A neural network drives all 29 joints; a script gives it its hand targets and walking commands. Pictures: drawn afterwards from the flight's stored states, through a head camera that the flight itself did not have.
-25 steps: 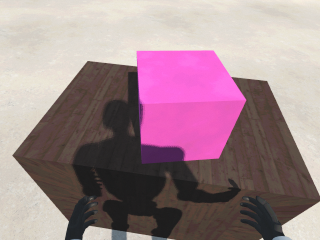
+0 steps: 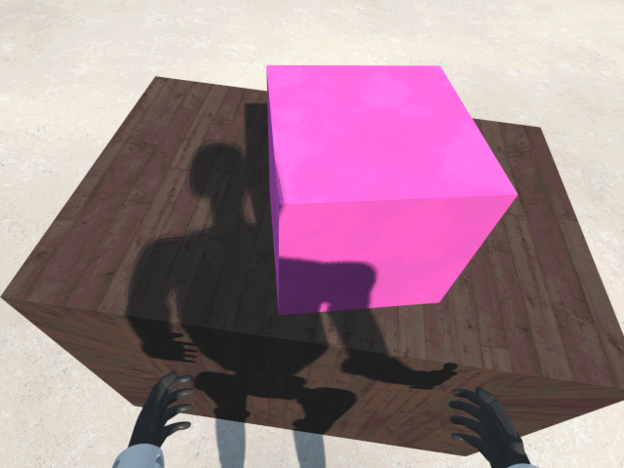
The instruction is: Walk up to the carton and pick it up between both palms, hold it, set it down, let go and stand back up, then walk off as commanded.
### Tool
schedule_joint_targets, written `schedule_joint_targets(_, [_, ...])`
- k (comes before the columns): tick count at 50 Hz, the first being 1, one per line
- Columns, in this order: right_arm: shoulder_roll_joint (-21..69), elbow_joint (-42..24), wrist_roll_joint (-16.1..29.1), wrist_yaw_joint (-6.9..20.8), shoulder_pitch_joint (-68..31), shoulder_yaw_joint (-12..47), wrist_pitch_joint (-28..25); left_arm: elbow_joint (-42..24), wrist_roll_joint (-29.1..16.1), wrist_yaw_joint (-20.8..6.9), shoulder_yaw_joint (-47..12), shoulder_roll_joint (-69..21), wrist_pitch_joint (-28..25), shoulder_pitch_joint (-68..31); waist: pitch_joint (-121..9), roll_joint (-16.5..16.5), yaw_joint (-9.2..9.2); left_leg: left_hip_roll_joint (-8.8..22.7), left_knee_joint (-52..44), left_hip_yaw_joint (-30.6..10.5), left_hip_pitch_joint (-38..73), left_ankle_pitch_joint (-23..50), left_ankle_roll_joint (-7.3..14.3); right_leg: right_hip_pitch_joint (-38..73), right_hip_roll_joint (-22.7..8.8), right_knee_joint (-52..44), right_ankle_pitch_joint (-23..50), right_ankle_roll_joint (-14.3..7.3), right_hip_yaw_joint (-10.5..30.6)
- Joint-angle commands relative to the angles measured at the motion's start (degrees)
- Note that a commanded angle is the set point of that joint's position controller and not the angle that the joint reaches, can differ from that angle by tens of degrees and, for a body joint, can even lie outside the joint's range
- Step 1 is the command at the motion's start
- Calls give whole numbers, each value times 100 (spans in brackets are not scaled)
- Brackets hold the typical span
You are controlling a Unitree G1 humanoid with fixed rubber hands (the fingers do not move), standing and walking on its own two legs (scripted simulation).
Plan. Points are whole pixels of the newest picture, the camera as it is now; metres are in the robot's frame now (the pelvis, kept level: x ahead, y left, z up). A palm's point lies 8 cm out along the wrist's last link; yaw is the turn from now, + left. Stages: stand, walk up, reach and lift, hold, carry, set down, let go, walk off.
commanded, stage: set down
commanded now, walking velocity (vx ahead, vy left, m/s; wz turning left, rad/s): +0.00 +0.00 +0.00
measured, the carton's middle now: (358, 191) +0.50 -0.02 +0.04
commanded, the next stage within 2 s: let go in 0.04 s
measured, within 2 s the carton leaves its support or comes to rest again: neither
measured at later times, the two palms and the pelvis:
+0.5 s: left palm (150, 445) +0.15 +0.22 -0.07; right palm (500, 449) +0.18 -0.22 -0.08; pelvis +0.01 +0.00 +0.00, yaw +0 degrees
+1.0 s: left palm out of the picture +0.04 +0.29 -0.11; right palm out of the picture +0.11 -0.24 -0.08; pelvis -0.04 +0.01 +0.00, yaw +0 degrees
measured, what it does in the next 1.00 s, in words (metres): stands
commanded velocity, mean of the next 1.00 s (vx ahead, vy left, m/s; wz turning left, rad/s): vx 0.00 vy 0.00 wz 0.00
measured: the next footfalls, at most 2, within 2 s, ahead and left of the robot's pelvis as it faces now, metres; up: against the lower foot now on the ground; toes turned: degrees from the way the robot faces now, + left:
none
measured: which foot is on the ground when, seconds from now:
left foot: down 0.00-1.00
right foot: down 0.00-1.00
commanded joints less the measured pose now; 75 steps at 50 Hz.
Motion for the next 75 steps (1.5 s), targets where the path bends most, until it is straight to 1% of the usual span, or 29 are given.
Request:
schedule_joint_targets(1, [-544, 627, -809, -387, 58, -156, -643, -27, 74, -422, 341, 949, -572, 347, -1150, 499, -736, -400, 210, 269, 916, 2312, -98, 611, -447, -110, 4305, 516, 296])
schedule_joint_targets(3, [-492, 683, -822, -463, 87, -75, -791, 34, 75, -505, 411, 1001, -661, 392, -1230, 465, -719, -418, 257, 239, 982, 2576, -118, 716, -440, -49, 4742, 570, 279])
schedule_joint_targets(5, [-473, 743, -844, -519, 6, -23, -933, 103, 69, -564, 455, 1045, -742, 390, -1309, 400, -704, -427, 295, 208, 1007, 2758, -120, 780, -420, 0, 5031, 606, 265])
schedule_joint_targets(9, [-525, 853, -900, -563, -286, 4, -1162, 249, 57, -621, 488, 1099, -877, 253, -1423, 213, -682, -427, 318, 169, 928, 2738, -62, 849, -377, 95, 5318, 647, 224])
schedule_joint_targets(14, [-589, 1007, -966, -565, -524, -12, -1298, 455, 29, -647, 515, 1121, -965, 20, -1430, -68, -668, -432, 274, 181, 740, 2296, 56, 944, -375, 142, 5433, 664, 202])
schedule_joint_targets(16, [-590, 1085, -990, -563, -582, -26, -1311, 497, 25, -645, 501, 1114, -979, -84, -1401, -129, -666, -431, 251, 194, 685, 2110, 92, 961, -380, 138, 5362, 654, 204])
schedule_joint_targets(20, [-563, 1212, -1014, -550, -638, -76, -1268, 509, 56, -611, 420, 1076, -972, -271, -1299, -131, -673, -410, 216, 210, 671, 1841, 139, 934, -375, 94, 4984, 588, 218])
schedule_joint_targets(24, [-529, 1295, -1028, -524, -641, -136, -1137, 442, 84, -564, 316, 1023, -902, -408, -1142, -21, -690, -375, 192, 221, 730, 1660, 159, 817, -348, -10, 4228, 480, 233])
schedule_joint_targets(28, [-489, 1293, -1050, -479, -674, -204, -930, 397, 121, -497, 184, 956, -758, -542, -888, 167, -709, -321, 133, 223, 800, 1363, 176, 552, -303, -199, 3066, 339, 217])
schedule_joint_targets(29, [-1659, 880, -1821, -534, -354, -555, -250, 1345, 274, -313, 722, 2050, -1020, 5, -1533, 505, -226, 337, 586, -311, 581, 2811, 233, 609, -774, 183, 2403, 434, 332])
schedule_joint_targets(30, [-1619, 720, -1810, -570, -512, -624, 62, 1533, 277, -266, 710, 2105, -1111, 211, -1445, 498, -297, 358, 646, -325, 505, 2684, 263, 450, -740, 42, 1865, 462, 353])
schedule_joint_targets(32, [-1452, 572, -1794, -593, -547, -598, 329, 1705, 329, -260, 670, 2030, -1206, 93, -1074, 398, -391, 321, 582, -371, 175, 1814, 280, 254, -763, -162, 1313, 440, 426])
schedule_joint_targets(33, [-1427, 574, -1740, -588, -463, -565, 394, 1752, 361, -263, 648, 2004, -1252, -12, -919, 326, -458, 288, 508, -388, 103, 1421, 293, 126, -779, -260, 1054, 389, 458])
schedule_joint_targets(34, [-1471, 585, -1704, -569, -417, -545, 431, 1823, 379, -277, 617, 1966, -1297, -134, -642, 409, -511, 254, 388, -386, 17, 1019, 307, -100, -784, -382, 646, 349, 488])
schedule_joint_targets(36, [-1557, 637, -1671, -534, -328, -549, 470, 2064, 394, -293, 551, 1917, -1345, -258, -191, 441, -560, 272, 244, -476, -90, 575, 344, -533, -777, -583, -163, 285, 527])
schedule_joint_targets(37, [-1615, 666, -1675, -517, -315, -557, 483, 2211, 391, -302, 525, 1926, -1364, -265, -23, 443, -558, 285, 210, -520, -153, 443, 364, -662, -765, -648, -410, 263, 542])
schedule_joint_targets(40, [-1687, 716, -1684, -464, -266, -568, 511, 2565, 371, -329, 482, 2071, -1423, -198, 213, 502, -543, 285, 136, -570, -296, 80, 402, -844, -777, -744, -840, 210, 643])
schedule_joint_targets(43, [-1708, 749, -1678, -434, -261, -560, 529, 2808, 360, -352, 457, 2200, -1451, -194, 271, 610, -520, 248, 84, -575, -351, -191, 414, -909, -777, -783, -1053, 175, 721])
schedule_joint_targets(45, [-1737, 764, -1670, -422, -260, -563, 544, 2914, 354, -361, 450, 2266, -1451, -232, 240, 668, -511, 227, 53, -575, -345, -308, 413, -902, -764, -782, -1120, 175, 737])
schedule_joint_targets(49, [-1772, 772, -1639, -417, -293, -572, 567, 3123, 334, -366, 433, 2336, -1441, -266, 46, 728, -477, 235, 39, -622, -318, -304, 428, -674, -762, -714, -1004, 158, 740])
schedule_joint_targets(56, [-1738, 803, -1572, -422, -277, -556, 607, 3389, 304, -355, 405, 2367, -1427, -326, -241, 771, -468, 254, 120, -623, -133, 46, 451, -403, -826, -679, -776, 116, 777])
schedule_joint_targets(61, [-1722, 832, -1537, -436, -269, -541, 631, 3533, 278, -347, 379, 2339, -1419, -316, -263, 818, -467, 315, 125, -651, -69, 332, 465, -293, -845, -623, -473, 95, 756])
schedule_joint_targets(65, [-1711, 838, -1513, -447, -311, -533, 640, 3605, 267, -336, 368, 2332, -1415, -296, -282, 788, -449, 376, 128, -673, -54, 588, 466, -195, -846, -553, -130, 84, 703])
schedule_joint_targets(75, [-1723, 870, -1476, -464, -326, -535, 650, 3666, 220, -313, 361, 2328, -1440, -277, -371, 583, -465, 445, 144, -644, 97, 1077, 439, -83, -881, -420, 748, 87, 623])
